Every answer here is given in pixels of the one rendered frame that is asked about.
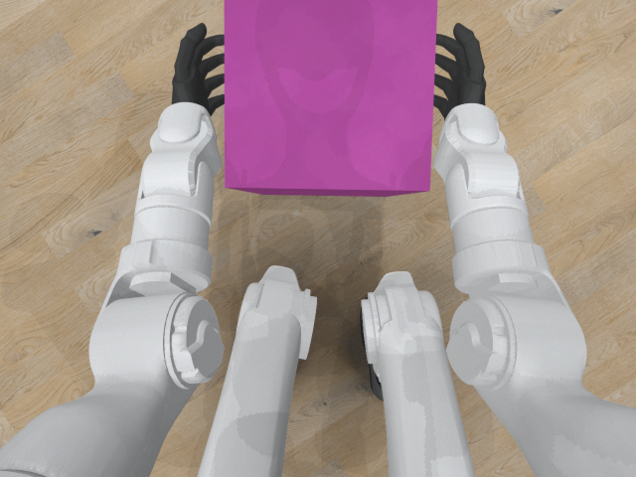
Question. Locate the robot left upper arm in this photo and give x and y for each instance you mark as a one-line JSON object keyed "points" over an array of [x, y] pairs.
{"points": [[148, 355]]}

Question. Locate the robot right hand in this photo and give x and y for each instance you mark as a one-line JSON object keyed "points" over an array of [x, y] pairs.
{"points": [[467, 83]]}

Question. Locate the carton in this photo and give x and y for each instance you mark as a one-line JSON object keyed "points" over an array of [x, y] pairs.
{"points": [[329, 97]]}

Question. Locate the robot left hand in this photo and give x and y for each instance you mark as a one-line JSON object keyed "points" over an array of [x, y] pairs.
{"points": [[189, 83]]}

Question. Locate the robot left forearm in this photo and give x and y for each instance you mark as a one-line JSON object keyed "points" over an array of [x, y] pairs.
{"points": [[168, 252]]}

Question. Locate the robot right upper arm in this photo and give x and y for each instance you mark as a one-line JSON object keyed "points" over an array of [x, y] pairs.
{"points": [[525, 357]]}

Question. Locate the robot left thigh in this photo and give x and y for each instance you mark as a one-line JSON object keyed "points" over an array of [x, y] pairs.
{"points": [[248, 434]]}

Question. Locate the right robot shin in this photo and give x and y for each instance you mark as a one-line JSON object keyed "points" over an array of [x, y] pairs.
{"points": [[428, 302]]}

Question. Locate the robot right forearm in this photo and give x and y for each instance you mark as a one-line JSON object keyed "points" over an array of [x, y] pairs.
{"points": [[494, 247]]}

